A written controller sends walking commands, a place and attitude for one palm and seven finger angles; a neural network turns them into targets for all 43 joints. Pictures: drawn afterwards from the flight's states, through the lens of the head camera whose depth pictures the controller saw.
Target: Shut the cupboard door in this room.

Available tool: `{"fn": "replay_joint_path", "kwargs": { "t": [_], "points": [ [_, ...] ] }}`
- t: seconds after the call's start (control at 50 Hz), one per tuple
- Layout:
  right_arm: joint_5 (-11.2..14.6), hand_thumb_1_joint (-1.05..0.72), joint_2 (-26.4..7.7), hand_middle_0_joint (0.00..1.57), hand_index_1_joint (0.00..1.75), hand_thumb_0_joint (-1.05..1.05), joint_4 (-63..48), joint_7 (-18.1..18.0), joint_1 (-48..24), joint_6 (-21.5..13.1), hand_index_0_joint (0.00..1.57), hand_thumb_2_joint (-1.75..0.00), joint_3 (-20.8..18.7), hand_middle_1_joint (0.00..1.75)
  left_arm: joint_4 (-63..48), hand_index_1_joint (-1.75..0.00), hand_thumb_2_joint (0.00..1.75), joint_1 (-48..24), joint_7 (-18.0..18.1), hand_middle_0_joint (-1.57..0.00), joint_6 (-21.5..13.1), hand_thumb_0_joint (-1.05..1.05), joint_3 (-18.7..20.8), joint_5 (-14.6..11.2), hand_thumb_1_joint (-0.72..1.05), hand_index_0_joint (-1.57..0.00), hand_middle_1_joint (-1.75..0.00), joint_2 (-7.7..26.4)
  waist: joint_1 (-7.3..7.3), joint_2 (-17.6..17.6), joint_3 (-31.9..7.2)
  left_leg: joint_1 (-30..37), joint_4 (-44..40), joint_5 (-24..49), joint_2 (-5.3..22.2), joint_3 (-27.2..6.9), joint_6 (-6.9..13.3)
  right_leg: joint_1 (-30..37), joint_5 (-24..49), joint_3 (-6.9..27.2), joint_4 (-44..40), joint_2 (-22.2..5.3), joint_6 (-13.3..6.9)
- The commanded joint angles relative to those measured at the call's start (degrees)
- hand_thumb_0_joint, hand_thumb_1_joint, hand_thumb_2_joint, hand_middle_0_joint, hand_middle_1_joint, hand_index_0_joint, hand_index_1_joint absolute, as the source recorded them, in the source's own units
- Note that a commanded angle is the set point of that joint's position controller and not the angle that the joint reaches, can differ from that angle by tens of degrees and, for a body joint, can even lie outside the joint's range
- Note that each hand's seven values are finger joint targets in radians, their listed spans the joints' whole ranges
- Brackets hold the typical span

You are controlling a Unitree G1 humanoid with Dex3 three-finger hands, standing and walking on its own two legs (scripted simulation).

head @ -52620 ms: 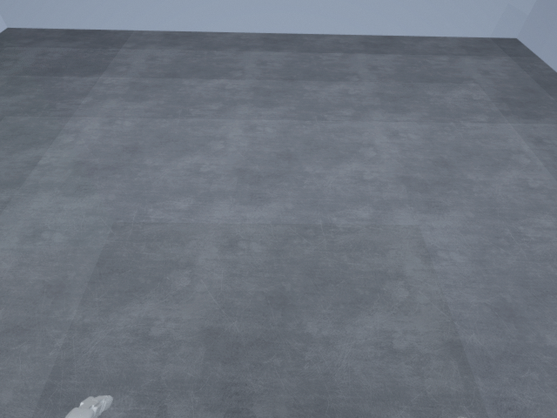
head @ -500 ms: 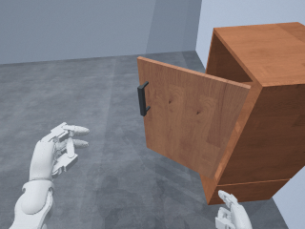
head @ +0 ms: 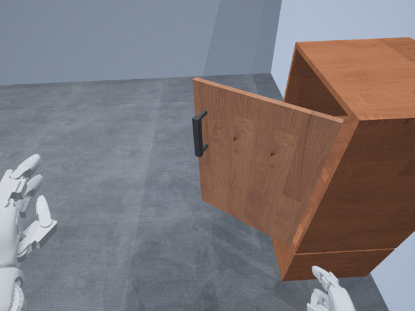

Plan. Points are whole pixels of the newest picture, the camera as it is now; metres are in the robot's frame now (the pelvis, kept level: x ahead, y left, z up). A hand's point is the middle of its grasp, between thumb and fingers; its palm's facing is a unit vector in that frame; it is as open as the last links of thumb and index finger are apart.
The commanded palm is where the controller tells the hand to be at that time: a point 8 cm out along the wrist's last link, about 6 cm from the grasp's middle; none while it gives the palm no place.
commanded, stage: draw the hand back to the body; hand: left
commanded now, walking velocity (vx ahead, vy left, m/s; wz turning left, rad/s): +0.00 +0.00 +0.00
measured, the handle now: (201, 134) +0.65 +0.11 -0.04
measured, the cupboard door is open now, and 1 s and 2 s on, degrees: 55 55 55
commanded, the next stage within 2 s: step back with the hand held close in 0.10 s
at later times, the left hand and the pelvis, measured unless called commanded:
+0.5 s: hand (66, 215) +0.20 +0.25 +0.15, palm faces +0.36 -0.79 -0.49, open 7.4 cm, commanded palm +0.14 +0.29 +0.17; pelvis +0.00 -0.01 +0.00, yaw -1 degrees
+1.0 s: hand (24, 253) +0.14 +0.27 +0.15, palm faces +0.42 -0.76 -0.49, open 7.4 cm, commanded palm +0.08 +0.30 +0.17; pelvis -0.06 +0.01 -0.02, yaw -1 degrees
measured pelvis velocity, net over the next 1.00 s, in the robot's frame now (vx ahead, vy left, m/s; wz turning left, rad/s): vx -0.06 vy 0.01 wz -0.02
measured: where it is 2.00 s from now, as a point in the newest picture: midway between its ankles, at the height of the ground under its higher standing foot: outside the picture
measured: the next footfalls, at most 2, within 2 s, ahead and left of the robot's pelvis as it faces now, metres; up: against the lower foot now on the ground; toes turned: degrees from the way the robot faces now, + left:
right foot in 1.86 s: -0.29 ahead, -0.10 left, +0.00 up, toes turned -2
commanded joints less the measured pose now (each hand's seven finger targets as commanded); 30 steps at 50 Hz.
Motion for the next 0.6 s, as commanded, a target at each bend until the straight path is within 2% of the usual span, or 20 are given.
{"fn": "replay_joint_path", "kwargs": {
  "t": [0.0, 0.04, 0.06, 0.14, 0.2, 0.22, 0.24, 0.26, 0.28, 0.34, 0.36, 0.4, 0.46, 0.48, 0.52, 0.56, 0.58],
  "points": [
    [-0.2, -0.9, -5.4, 0.2, 0.3, 0.0, -9.6, -0.7, -8.1, -3.9, 0.2, -0.9, -1.6, 0.3, -15.2, -0.3, 0.9, -6.3, 1.5, -0.2, -4.9, 0.0, 8.5, 0.1, 0.9, -0.2, -0.3, 13.4, -0.36, 3.7, -3.5, -2.6, -5.3, 8.3, 6.7, -4.8, -5.1, 2.2, 5.7, 1.4, -2.7, -2.3, -0.6],
    [-0.2, -0.9, -5.2, 0.2, 0.3, 0.0, -9.3, -0.5, -8.2, -4.1, 0.2, -0.9, -1.5, 0.3, -14.7, -0.3, 0.9, -6.0, 1.5, -0.2, -4.9, 0.0, 8.4, 0.1, 0.9, -0.2, -0.3, 13.0, -0.41, 5.4, -1.6, -3.0, -5.4, 8.5, 6.8, -4.9, -5.5, 1.4, 5.8, 1.3, -2.8, -2.1, -0.7],
    [-0.2, -0.9, -5.5, 0.2, 0.3, 0.0, -9.1, -0.5, -8.1, -4.2, 0.2, -0.9, -1.6, 0.3, -14.1, -0.3, 0.9, -5.6, 1.4, -0.2, -4.8, 0.0, 8.9, 0.1, 0.9, -0.2, -0.3, 13.4, -0.31, 4.3, -1.0, -3.4, -5.6, 8.4, 6.9, -5.1, -5.5, 1.5, 5.8, 1.3, -3.1, -2.0, -0.7],
    [-0.2, -0.9, -5.3, 0.2, 0.3, 0.0, -9.3, -0.5, -7.8, -3.6, 0.2, -0.9, -1.9, 0.3, -10.5, -0.3, 0.9, -3.2, 0.8, -0.2, -4.3, 0.0, 8.2, -0.5, 0.9, -0.2, -0.3, 11.6, -0.51, -1.5, -0.3, -3.2, -4.7, 10.1, 6.7, -3.5, -4.7, 0.6, 6.5, 1.4, -3.5, -2.1, -0.3],
    [-0.1, -0.9, -5.5, 0.2, 0.3, 0.0, -9.5, -0.4, -7.8, -3.2, 0.2, -0.9, -2.2, 0.3, -10.9, -0.3, 0.9, -3.2, 0.4, -0.2, -4.5, 0.0, 8.0, -0.6, 0.9, -0.2, -0.3, 11.6, -0.59, -1.4, -1.5, -2.5, -4.0, 10.7, 6.6, -2.5, -4.1, 0.7, 7.2, 2.0, -3.7, -2.5, -0.1],
    [0.2, -0.9, -7.6, 0.2, 0.3, 0.0, -10.9, -0.5, -7.3, -2.2, 0.2, -0.9, -3.3, 0.3, -14.2, -0.3, 0.9, -8.4, 1.0, -0.2, -7.1, 0.0, 13.9, -0.3, 0.9, -0.2, -0.3, 17.3, -2.82, -0.5, 0.2, -6.9, -1.5, 4.6, 7.5, -4.8, -2.2, -2.9, 7.3, 8.5, -5.5, -6.0, -0.3],
    [-0.3, -0.9, -7.0, 0.2, 0.3, 0.0, -9.7, -0.7, -6.8, -1.6, 0.2, -0.9, -3.1, 0.3, -9.5, -0.3, 0.9, -3.3, 0.9, -0.2, -7.7, 0.0, 11.6, -0.5, 0.9, -0.2, -0.3, 14.0, -3.14, -2.6, -0.7, -6.0, 0.3, 3.5, 7.0, -4.9, -2.0, -4.7, 5.8, 9.5, -6.3, -7.9, -0.8],
    [-0.4, -0.9, -7.1, 0.2, 0.3, 0.0, -9.5, -0.6, -7.3, -1.2, 0.2, -0.9, -3.4, 0.3, -10.3, -0.3, 0.9, -3.2, 1.0, -0.2, -8.3, 0.0, 11.4, -0.2, 0.9, -0.2, -0.3, 14.2, -3.05, -2.3, -0.5, -5.4, 1.1, 4.7, 7.0, -4.9, -2.0, -5.8, 7.2, 10.0, -6.6, -8.5, -1.1],
    [-0.5, -0.9, -6.9, 0.2, 0.3, 0.0, -9.5, -0.5, -7.2, -0.7, 0.2, -0.9, -3.4, 0.3, -10.0, -0.3, 0.9, -2.0, 1.0, -0.2, -8.7, 0.0, 9.9, 0.1, 0.9, -0.2, -0.3, 12.9, -3.39, -2.9, -1.9, -5.4, 1.7, 5.4, 7.1, -4.9, -2.2, -5.7, 7.7, 9.9, -5.9, -9.2, -1.3],
    [-0.4, -0.9, -7.3, 0.2, 0.3, 0.0, -9.8, -0.7, -6.6, 0.1, 0.2, -0.9, -4.0, 0.3, -11.8, -0.3, 0.9, -0.6, 1.3, -0.2, -9.7, 0.0, 9.7, 0.0, 0.9, -0.2, -0.3, 13.1, -3.56, -2.4, -5.5, -5.2, 2.0, 9.5, 7.7, -4.9, -2.3, -4.4, 12.7, 8.9, -2.5, -9.2, -1.3],
    [-0.5, -0.9, -7.4, 0.2, 0.3, 0.0, -10.0, -0.9, -6.9, 0.3, 0.2, -0.9, -4.2, 0.3, -13.4, -0.3, 0.9, -0.6, 1.6, -0.2, -10.0, 0.0, 10.9, 0.1, 0.9, -0.2, -0.3, 14.7, -3.33, -1.3, -7.0, -5.5, 1.7, 12.5, 8.0, -4.9, -2.5, -3.1, 16.3, 8.0, -0.8, -9.0, -1.0],
    [-0.3, -0.9, -7.3, 0.2, 0.3, 0.0, -10.8, -1.2, -6.7, 1.2, 0.2, -0.9, -4.3, 0.3, -14.5, -0.3, 0.9, 1.7, 1.7, -0.2, -9.9, 0.0, 11.5, -0.1, 0.9, -0.2, -0.3, 15.0, -3.3, -0.5, -10.0, -5.6, 1.8, 20.3, 8.9, -5.1, -2.6, -0.6, 22.7, 6.7, 3.1, -8.1, -0.4],
    [-0.4, -0.9, -7.5, 0.2, 0.3, 0.0, -11.7, -1.8, -6.8, 2.3, 0.2, -0.9, -4.6, 0.3, -15.7, -0.3, 0.9, 3.4, 2.0, -0.2, -9.5, 0.0, 14.5, -0.3, 0.9, -0.2, -0.3, 17.7, -3.03, -1.0, -12.0, -6.2, 2.6, 27.8, 9.5, -5.3, -3.1, 0.5, 27.9, 5.9, 6.0, -7.1, 0.3],
    [-0.2, -0.9, -7.0, 0.2, 0.3, 0.0, -11.9, -1.8, -6.5, 2.9, 0.2, -0.9, -4.6, 0.3, -15.2, -0.3, 0.9, 4.8, 2.0, -0.2, -9.2, 0.0, 13.9, -0.5, 0.9, -0.2, -0.3, 16.7, -3.22, -2.3, -12.6, -6.7, 3.1, 28.7, 9.7, -5.2, -3.2, 1.0, 29.1, 6.0, 6.6, -7.3, 0.3],
    [-0.1, -0.9, -7.2, 0.2, 0.3, 0.0, -12.3, -1.9, -6.2, 3.7, 0.2, -0.9, -5.0, 0.3, -14.4, -0.3, 0.9, 5.3, 2.1, -0.2, -8.9, 0.0, 14.4, -0.6, 0.9, -0.2, -0.3, 16.9, -3.5, -4.3, -12.4, -8.2, 3.7, 27.0, 9.7, -5.0, -3.1, 0.8, 29.6, 6.9, 6.9, -7.6, 0.2],
    [0.0, -0.9, -7.5, 0.2, 0.3, 0.0, -12.3, -2.1, -6.4, 4.2, 0.2, -0.9, -5.2, 0.3, -13.8, -0.3, 0.9, 5.9, 2.3, -0.2, -8.8, 0.0, 15.0, -0.8, 0.9, -0.2, -0.3, 17.5, -3.47, -4.4, -11.8, -9.5, 3.2, 23.3, 9.6, -5.3, -2.9, -0.2, 27.1, 7.0, 6.5, -7.7, 0.4],
    [0.0, -0.9, -7.2, 0.2, 0.3, 0.0, -12.5, -2.1, -6.5, 4.3, 0.2, -0.9, -5.1, 0.3, -13.1, -0.3, 0.9, 6.6, 2.3, -0.2, -8.8, 0.0, 14.3, -0.8, 0.9, -0.2, -0.3, 16.6, -3.6, -4.4, -11.2, -10.8, 2.7, 21.3, 9.8, -5.5, -2.7, -0.2, 25.2, 7.2, 6.6, -7.7, 0.4]
  ]
}}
